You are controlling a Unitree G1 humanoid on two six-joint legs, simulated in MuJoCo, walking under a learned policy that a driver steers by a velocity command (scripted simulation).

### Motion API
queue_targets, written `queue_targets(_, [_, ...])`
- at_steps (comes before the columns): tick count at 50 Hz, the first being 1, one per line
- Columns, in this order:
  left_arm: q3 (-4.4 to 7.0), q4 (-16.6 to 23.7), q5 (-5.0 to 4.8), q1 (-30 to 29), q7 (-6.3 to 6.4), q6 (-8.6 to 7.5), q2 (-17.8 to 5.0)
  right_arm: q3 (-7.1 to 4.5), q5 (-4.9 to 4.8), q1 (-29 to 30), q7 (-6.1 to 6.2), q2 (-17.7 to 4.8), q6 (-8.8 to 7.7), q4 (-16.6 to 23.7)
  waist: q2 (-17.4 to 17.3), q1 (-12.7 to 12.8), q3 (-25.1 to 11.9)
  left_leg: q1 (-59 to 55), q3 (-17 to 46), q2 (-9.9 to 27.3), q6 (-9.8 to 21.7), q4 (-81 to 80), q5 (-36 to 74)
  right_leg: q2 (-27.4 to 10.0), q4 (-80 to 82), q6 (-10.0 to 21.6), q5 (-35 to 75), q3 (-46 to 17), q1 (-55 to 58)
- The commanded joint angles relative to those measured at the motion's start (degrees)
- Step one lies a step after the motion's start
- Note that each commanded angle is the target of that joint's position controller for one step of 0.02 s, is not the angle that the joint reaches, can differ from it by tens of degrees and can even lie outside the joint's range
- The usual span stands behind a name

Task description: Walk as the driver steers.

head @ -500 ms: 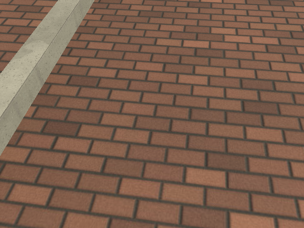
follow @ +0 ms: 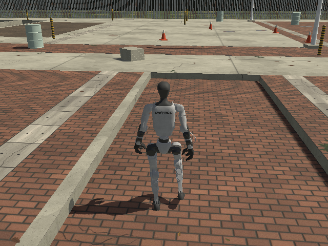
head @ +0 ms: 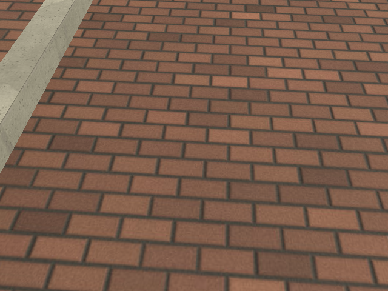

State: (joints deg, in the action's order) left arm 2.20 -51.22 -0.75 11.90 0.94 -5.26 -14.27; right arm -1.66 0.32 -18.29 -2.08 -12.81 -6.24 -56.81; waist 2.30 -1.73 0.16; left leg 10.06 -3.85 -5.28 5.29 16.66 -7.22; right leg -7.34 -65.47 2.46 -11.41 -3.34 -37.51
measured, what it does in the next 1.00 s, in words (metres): walks ahead: right foot, then left foot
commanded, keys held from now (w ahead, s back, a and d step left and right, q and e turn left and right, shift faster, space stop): w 1.00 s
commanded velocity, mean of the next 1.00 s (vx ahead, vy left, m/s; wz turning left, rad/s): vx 0.50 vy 0.00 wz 0.00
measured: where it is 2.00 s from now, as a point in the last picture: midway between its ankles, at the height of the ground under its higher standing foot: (214, 162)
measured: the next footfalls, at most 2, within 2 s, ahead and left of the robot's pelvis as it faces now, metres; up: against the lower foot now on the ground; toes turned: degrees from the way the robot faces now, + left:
right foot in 0.30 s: +0.34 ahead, -0.17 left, +0.00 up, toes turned -2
left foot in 0.88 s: +0.65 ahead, +0.07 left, +0.00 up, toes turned +3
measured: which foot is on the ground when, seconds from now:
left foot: down 0.00-0.32, up 0.34-0.86, down 0.88-1.00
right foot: up 0.00-0.28, down 0.30-0.88, up 0.90-1.00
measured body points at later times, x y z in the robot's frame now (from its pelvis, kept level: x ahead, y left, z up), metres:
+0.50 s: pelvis +0.27 -0.08 +0.00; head +0.29 -0.10 +0.45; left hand +0.33 +0.18 -0.12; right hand +0.36 -0.35 -0.14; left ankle +0.27 +0.08 -0.66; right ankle +0.30 -0.16 -0.74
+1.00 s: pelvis +0.55 -0.01 -0.01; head +0.58 +0.00 +0.44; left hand +0.57 +0.25 -0.16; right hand +0.67 -0.27 -0.13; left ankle +0.61 +0.07 -0.74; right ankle +0.43 -0.16 -0.64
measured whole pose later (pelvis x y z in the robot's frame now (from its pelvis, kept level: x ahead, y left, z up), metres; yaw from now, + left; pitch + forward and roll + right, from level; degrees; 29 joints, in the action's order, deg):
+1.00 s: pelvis +0.55 -0.01 -0.01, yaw +1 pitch +2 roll +0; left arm 2.7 -55.7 -1.5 17.9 0.2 -5.8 -14.5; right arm -3.2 -0.2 -8.8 -1.9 -13.9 -5.9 -51.5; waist 1.5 0.3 1.5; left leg 21.3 -3.6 -1.7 3.7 27.7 -8.4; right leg -2.1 -68.2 2.7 -21.6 -1.8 -21.7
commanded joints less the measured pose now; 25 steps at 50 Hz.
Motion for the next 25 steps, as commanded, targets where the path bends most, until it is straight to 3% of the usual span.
queue_targets(1, [0.8, 2.41, 0.72, 2.01, 0.43, 0.25, -2.66, -1.17, -0.05, 2.13, 1.15, -7.5, -0.99, 3.06, -4.55, 2.65, 3.13, 5.61, 12.22, 16.08, 9.75, -11.92, 3.72, -2.45, 7.7, -1.65, 8.77, -0.08, -1.86])
queue_targets(6, [0.34, 5.29, 0.04, -8.97, -0.55, -0.49, -1.64, -1.51, -1.1, -3.54, 2.12, -9.41, -0.08, 1.77, -4.68, -1.34, 3.28, -0.94, 9.27, 15.5, 7.04, -10.79, 4.28, 0.6, 26.61, -2.3, 17.62, 2.5, -0.06])
queue_targets(9, [0.11, 7.02, -0.46, -13.52, -1.61, -0.75, -1.92, -1.68, -1.46, -6.27, 2.17, -9.64, 0.64, 0.54, -5.16, -2.86, 4.51, -6.33, 9.71, 17.53, 6.78, -8.44, 3.31, 1.55, 31.78, -1.9, 15.01, 2.7, -0.34])
queue_targets(11, [0.21, 8.05, -0.56, -14.64, -2.39, -1.19, -2.69, -1.94, -1.49, -6.74, 2.31, -9.93, 1.21, 0.11, -5.5, -2.53, 4.71, -9.87, 10.51, 19.34, 6.17, -6.01, 3.91, 2.06, 34.32, -0.53, 10.86, 2.61, 0.15])
queue_targets(13, [0.82, 7.77, -0.53, -11.41, -2.8, -1.69, -4.24, -2.3, -1.54, -5.49, 2.41, -10.78, 1.81, 0.24, -6.57, -0.05, 3.04, -11.37, 10.76, 20.09, 5.09, -1.81, 10.24, 3.62, 36.59, 1.16, 6.68, 3.8, 6.01])
queue_targets(14, [1.77, 6.31, -0.42, -5.98, -2.73, -1.85, -5.84, -2.2, -1.4, -4.12, 2.42, -10.72, 2.11, 0.6, -6.62, 3.2, 0.0, -10.78, 9.05, 18.3, 3.93, 4.62, 19.81, 5.55, 37.91, 2.39, 5.81, 5.42, 13.75])
queue_targets(15, [3.4, 3.13, -0.36, 4.64, -2.35, -1.98, -9.09, -1.51, -0.79, -3.61, 2.38, -8.93, 2.28, 1.19, -5.17, 7.53, -6.68, -6.25, 6.11, 14.7, 2.24, 17.36, 24.31, 5.13, 37.41, 4.5, 6.76, 4.48, 28.01])
queue_targets(16, [4.88, 1.34, 0.76, 14.61, -2.02, -1.88, -15.13, 0.04, -0.11, -7.02, 2.16, -4.43, 1.6, 2.71, 4.51, 8.67, -16.49, 12.58, 1.63, 8.26, -1.35, 39.85, 9.44, -8.86, 37.43, 11.23, 4.83, -14.45, 50.55])
queue_targets(17, [4.76, 0.39, 0.48, 17.27, -2.33, -1.49, -14.83, 1.25, -0.89, -10.13, 1.8, -0.67, 0.09, 2.21, 15.87, 7.65, -21.97, 28.69, 5.5, 1.19, -3.02, 54.58, -23.08, -16.55, 46.72, 16.82, -3.18, -37.37, 61.07])
queue_targets(18, [3.24, 0.95, 0.31, 14.25, -2.41, -1.65, -10.07, -0.41, -2.22, -6.23, 1.55, -7.59, -1.1, 2.77, 10.06, 7.91, -16.78, 34.25, 11.28, 4.94, -1.63, 60.63, -22.35, -14.82, 48.32, 14.26, -5.44, -34.84, 56.78])
queue_targets(19, [2.44, 2.3, 0.32, 8.81, -2.31, -1.58, -7.75, -0.91, -2.97, -1.13, 1.5, -9.51, -1.6, 4.53, 6.53, 6.52, -10.37, 35.37, 9.66, 8.06, -0.73, 60.26, -17.28, -13.0, 48.78, 12.07, -1.2, -25.71, 48.85])
queue_targets(20, [1.87, 3.08, 0.62, 4.1, -2.57, -1.56, -6.33, -1.01, -2.3, 1.31, 1.82, -8.91, -1.47, 4.94, 1.46, 4.62, -6.43, 32.82, 8.38, 10.64, -0.96, 56.89, -12.24, -10.59, 50.76, 11.13, 4.46, -19.22, 40.53])
queue_targets(21, [1.4, 3.38, 0.87, 1.76, -2.78, -1.72, -4.68, -1.45, -1.49, 1.78, 2.12, -8.35, -0.8, 4.99, 1.05, 2.86, -4.3, 29.9, 8.41, 12.5, -1.15, 53.08, -9.25, -8.34, 52.64, 10.26, 7.63, -14.78, 35.22])
queue_targets(22, [1.13, 2.96, 1.11, 1.15, -3.03, -1.75, -3.77, -1.45, -1.32, 0.73, 2.13, -7.04, 0.07, 4.78, 1.86, 1.48, -3.29, 26.79, 8.32, 13.35, -1.43, 51.01, -7.48, -6.72, 54.41, 9.81, 8.98, -11.84, 31.73])
queue_targets(24, [1.34, 1.53, 1.01, 2.89, -3.01, -1.99, -4.39, -1.38, -1.28, -0.56, 2.26, -5.05, 1.32, 4.35, 1.77, 0.38, -1.94, 25.5, 7.38, 13.44, -2.21, 48.43, -5.63, -5.43, 56.47, 10.51, 13.47, -8.01, 28.92])
queue_targets(25, [1.59, 0.93, 1.01, 3.83, -2.76, -2.05, -5.28, -1.51, -1.12, 0.62, 2.35, -5.09, 1.63, 4.87, 1.32, 0.24, -1.03, 27.02, 7.23, 13.59, -2.68, 46.6, -3.9, -5.33, 57.16, 10.8, 15.65, -6.7, 28.8])
Keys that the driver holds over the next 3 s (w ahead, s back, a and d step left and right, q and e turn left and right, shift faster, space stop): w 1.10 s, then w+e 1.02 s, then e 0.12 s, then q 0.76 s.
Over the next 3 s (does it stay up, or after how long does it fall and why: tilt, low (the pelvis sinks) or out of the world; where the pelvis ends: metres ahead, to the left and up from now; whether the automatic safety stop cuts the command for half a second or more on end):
stays up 1.31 -0.19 0.00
